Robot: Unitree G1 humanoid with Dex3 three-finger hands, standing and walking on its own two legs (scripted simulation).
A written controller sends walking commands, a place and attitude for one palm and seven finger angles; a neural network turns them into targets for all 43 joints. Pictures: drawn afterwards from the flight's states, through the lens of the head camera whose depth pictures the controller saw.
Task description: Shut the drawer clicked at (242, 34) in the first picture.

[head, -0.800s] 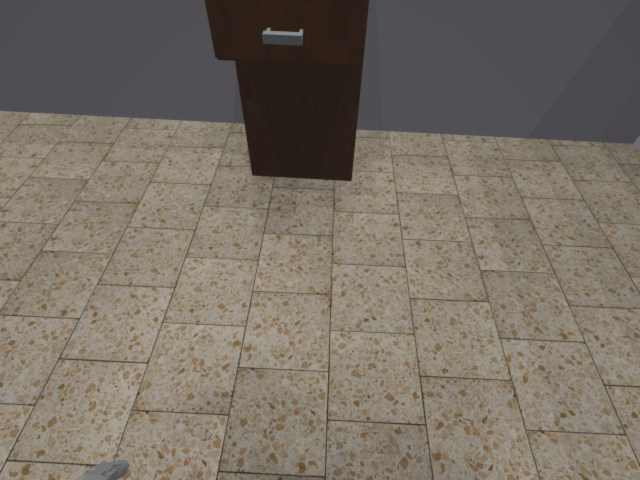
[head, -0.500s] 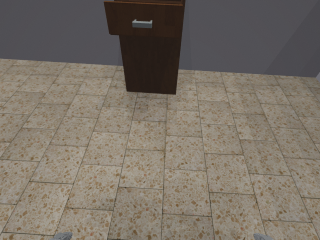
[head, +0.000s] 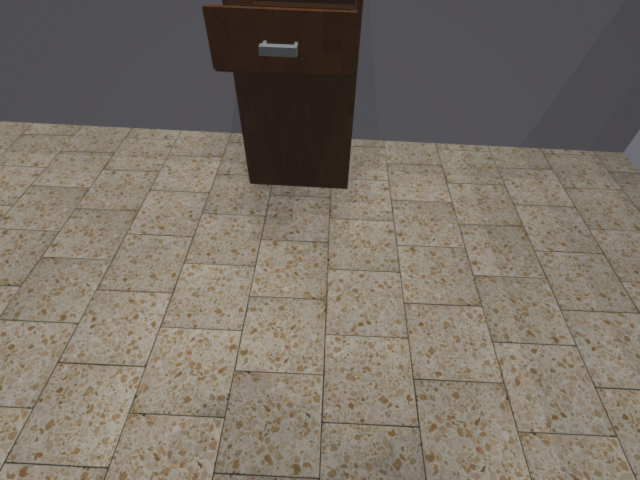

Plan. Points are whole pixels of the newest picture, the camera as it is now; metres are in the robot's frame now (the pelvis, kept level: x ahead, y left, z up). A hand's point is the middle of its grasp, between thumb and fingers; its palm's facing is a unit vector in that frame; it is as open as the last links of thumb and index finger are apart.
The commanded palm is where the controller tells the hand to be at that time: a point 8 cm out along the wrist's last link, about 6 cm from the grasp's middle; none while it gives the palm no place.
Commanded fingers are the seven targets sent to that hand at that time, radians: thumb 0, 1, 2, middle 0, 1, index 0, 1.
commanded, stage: stand and wait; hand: left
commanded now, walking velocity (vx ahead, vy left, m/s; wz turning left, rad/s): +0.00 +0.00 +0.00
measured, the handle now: (279, 47) +1.23 +0.20 +0.02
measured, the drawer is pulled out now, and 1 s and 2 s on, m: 0.30 0.30 0.30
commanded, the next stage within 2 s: look at it before walking up in 0.26 s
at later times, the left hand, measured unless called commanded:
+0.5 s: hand out of the picture +0.06 +0.25 -0.16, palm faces -0.03 -0.94 -0.33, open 7.4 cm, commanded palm none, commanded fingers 0.00 0.90 0.90 -0.20 -0.30 -0.20 -0.30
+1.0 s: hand out of the picture +0.07 +0.25 -0.15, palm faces -0.02 -0.94 -0.34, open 7.4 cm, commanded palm none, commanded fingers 0.00 0.90 0.90 -0.20 -0.30 -0.20 -0.30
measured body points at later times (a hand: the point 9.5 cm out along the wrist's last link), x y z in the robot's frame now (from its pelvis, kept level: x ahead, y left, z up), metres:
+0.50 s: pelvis -0.01 +0.00 +0.00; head +0.00 +0.00 +0.45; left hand +0.06 +0.30 -0.13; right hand +0.06 -0.29 -0.13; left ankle +0.00 +0.13 -0.74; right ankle +0.00 -0.11 -0.74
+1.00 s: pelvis +0.00 +0.00 +0.00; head +0.00 +0.00 +0.45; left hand +0.07 +0.30 -0.13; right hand +0.08 -0.29 -0.13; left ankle +0.00 +0.13 -0.74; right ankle +0.00 -0.11 -0.74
